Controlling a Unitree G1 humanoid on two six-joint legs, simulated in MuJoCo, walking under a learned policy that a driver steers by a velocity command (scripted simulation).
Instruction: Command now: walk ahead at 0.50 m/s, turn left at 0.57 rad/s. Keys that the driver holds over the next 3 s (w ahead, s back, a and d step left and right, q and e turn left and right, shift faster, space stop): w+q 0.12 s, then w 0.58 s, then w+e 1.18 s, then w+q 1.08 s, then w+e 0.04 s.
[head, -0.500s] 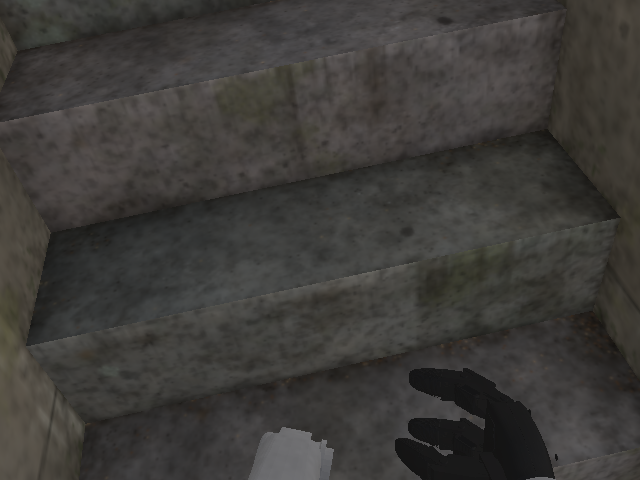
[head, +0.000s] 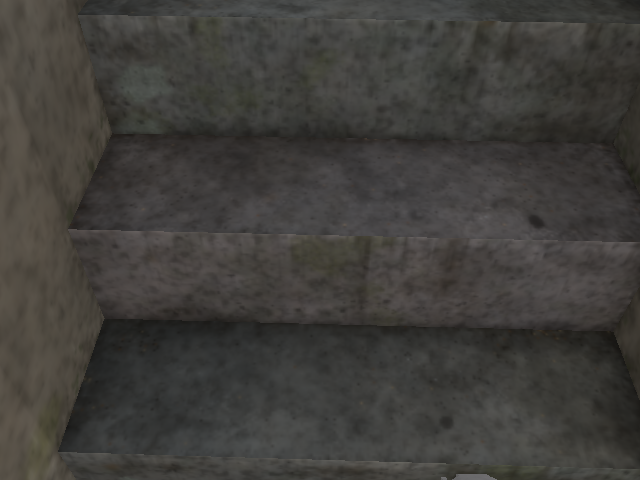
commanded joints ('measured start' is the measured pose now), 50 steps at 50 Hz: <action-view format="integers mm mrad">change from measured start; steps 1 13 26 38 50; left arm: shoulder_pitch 22 336 234 206 93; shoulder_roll -73 168 131 -126 -183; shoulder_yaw -53 53 82 36 -83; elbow -21 -52 120 96 -53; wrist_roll -3 8 46 -53 -13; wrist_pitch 6 45 30 -20 82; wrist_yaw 7 78 86 53 -2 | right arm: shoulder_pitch -147 -123 -513 88 -104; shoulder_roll -34 -143 -42 -174 70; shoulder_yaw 14 -70 -33 -45 76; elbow -107 -248 -441 -293 -69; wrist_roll -40 75 40 -58 -36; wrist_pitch -31 -13 56 31 -29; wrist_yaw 5 -70 -66 -24 -35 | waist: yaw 58 263 87 -84 148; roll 183 -89 -282 342 3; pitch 108 -380 196 -146 175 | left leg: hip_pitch -143 -132 -567 501 -27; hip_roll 176 201 -9 393 233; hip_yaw -278 -30 -85 -594 179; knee -358 295 1292 -224 -310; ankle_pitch -101 962 258 36 312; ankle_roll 128 -135 -169 19 -217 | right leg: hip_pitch -182 1145 769 103 -393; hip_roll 11 -161 -297 165 126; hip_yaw -73 351 397 274 157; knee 259 -1206 -1480 -135 285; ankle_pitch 4 -732 -399 -111 315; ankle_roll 24 -65 -139 15 -44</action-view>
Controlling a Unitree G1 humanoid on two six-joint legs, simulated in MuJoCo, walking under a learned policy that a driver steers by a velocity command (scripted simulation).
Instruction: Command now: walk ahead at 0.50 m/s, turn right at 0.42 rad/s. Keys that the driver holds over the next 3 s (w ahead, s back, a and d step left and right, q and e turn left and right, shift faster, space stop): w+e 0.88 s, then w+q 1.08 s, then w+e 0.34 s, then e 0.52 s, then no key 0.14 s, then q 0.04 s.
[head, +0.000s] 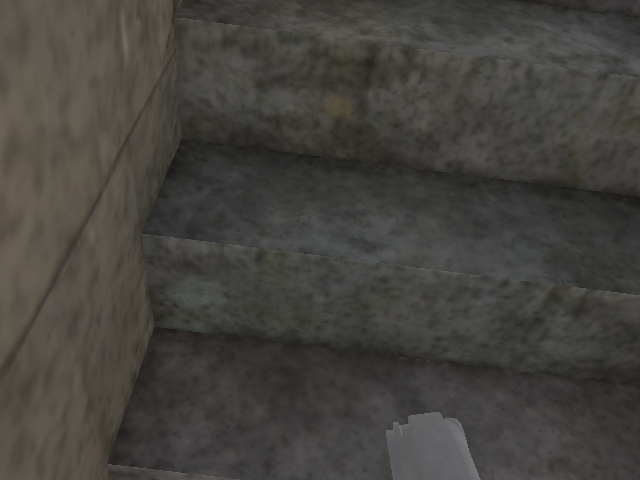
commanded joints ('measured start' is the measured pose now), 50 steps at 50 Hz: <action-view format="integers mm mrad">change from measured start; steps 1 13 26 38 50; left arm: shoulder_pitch -37 -566 2 -77 63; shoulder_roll -38 -90 147 292 240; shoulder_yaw -52 -85 65 95 47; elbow -90 -283 -39 -231 -295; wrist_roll -7 -11 75 -5 7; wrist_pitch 21 96 -28 -18 152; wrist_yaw -8 -122 -32 -50 -40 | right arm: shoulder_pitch -240 151 -482 -65 -507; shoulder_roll -41 -200 -11 -275 -216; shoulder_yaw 37 -27 64 -44 -47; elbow -132 -45 -712 -541 -599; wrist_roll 7 102 38 -24 110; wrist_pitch -8 32 -69 -65 3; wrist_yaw -10 -128 18 -82 -107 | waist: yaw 94 -7 -56 -242 99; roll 123 222 26 800 125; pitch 153 -61 125 -410 126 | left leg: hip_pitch -239 426 -909 467 -345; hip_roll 139 295 -49 219 158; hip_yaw -79 68 -424 -795 -318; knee -384 -474 1687 277 39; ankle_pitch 374 2280 -250 715 63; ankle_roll -107 -91 24 249 43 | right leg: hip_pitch -81 323 1044 420 631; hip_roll -8 -94 -183 46 -140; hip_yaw -128 -455 207 -5 -199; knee -98 -700 -1852 -481 -965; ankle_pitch -1 -646 -214 -413 -466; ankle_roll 46 -13 -70 246 202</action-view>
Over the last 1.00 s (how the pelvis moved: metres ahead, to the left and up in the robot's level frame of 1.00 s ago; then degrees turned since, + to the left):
0.27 0.09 0.20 3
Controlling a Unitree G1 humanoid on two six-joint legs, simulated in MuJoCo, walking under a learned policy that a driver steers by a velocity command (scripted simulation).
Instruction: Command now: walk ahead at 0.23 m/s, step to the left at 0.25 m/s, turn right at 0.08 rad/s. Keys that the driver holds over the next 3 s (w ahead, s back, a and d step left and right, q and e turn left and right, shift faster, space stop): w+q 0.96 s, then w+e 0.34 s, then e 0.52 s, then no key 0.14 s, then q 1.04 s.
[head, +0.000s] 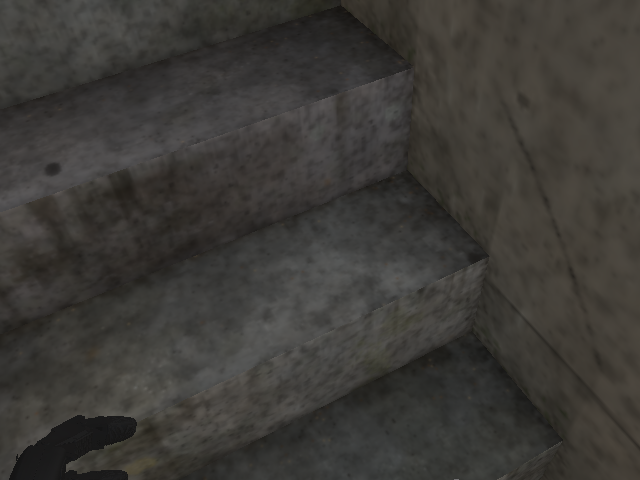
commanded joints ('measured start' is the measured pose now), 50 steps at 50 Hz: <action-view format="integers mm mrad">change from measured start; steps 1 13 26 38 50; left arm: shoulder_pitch -1 274 400 228 30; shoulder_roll -26 -21 32 204 -272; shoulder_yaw -50 -11 41 51 -99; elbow -50 188 372 412 149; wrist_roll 2 61 69 -55 3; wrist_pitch -17 -196 -160 -169 -223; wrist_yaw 6 83 96 51 10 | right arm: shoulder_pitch -248 -239 -415 -65 77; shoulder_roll -95 50 77 -93 85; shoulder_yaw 7 38 56 -25 26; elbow -230 -199 -190 -131 233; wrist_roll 18 -71 17 -39 -45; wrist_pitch -10 -23 -24 -5 -61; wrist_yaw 22 111 108 122 123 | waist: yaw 78 17 107 -183 91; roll -56 -100 -198 -313 -12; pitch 47 -16 41 -162 145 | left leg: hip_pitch -231 -666 -1020 9 119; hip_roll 45 -244 -97 -284 -37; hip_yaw -241 -344 -208 -142 -589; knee -513 907 1170 -228 -802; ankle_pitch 269 871 544 254 455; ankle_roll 177 98 25 295 309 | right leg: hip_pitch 314 634 892 919 -349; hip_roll -45 -352 -402 -334 28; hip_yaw -115 263 -101 -346 -114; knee -574 -1513 -1708 -1214 490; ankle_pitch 67 -239 -202 1445 139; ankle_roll -21 -211 -239 -223 -190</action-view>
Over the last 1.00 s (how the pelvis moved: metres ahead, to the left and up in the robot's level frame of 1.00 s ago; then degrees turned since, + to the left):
0.35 -0.07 0.34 -29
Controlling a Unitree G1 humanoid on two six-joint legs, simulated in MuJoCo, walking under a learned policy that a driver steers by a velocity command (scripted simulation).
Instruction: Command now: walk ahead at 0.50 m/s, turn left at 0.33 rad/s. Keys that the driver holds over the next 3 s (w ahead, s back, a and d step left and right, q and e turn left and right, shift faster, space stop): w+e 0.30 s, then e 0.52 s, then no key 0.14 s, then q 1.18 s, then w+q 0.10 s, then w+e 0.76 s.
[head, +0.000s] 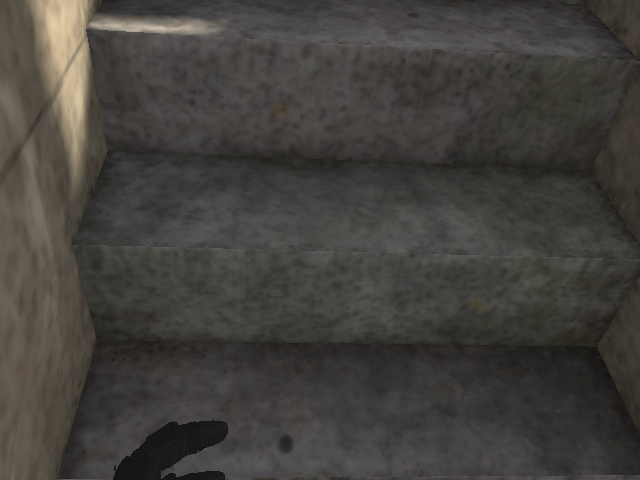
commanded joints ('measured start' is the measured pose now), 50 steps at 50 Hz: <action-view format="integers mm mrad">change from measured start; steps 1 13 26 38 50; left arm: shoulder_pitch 66 -124 27 228 27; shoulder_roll -101 91 128 144 134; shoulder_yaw -51 -6 1 99 50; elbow -61 -180 231 23 -173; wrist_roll -10 -27 12 -24 4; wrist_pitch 11 75 60 183 194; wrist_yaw -9 -28 -47 -22 -10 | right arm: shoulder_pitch -125 48 -523 -655 -414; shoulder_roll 21 -233 92 -37 -157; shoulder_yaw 42 31 143 21 -18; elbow -26 106 -467 -372 -450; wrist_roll -15 28 15 29 14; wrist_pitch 9 -15 -5 66 33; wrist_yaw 9 -105 -54 -107 -147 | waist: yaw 139 263 -102 114 76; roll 42 412 -3 203 132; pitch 235 -200 250 28 39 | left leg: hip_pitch -25 425 -695 -282 -62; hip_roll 230 464 100 417 489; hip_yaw -345 30 137 -334 -181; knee -409 -343 1292 -75 -19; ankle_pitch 164 2964 358 -35 444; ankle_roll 132 80 -22 138 127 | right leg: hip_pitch -454 330 32 155 71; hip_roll -34 110 -21 72 -90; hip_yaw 37 -225 -78 226 187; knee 339 -804 -1776 -110 -499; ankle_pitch -72 -374 495 -44 186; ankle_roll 21 -65 -8 136 204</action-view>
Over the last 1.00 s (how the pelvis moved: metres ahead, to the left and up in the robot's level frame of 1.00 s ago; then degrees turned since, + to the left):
0.28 0.13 0.28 27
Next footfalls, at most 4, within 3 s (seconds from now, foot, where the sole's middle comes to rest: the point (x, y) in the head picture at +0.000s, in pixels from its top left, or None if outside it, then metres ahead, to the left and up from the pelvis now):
0.30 right None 0.28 -0.06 -0.54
0.66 left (199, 429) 0.50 0.13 -0.33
1.08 right None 0.32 -0.20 -0.34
1.62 left None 0.40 0.07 -0.34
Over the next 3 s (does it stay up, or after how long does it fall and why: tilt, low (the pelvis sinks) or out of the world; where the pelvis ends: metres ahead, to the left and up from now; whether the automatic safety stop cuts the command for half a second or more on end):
stays up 0.09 -0.02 0.03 its command is cut before an obstacle after 2.3 s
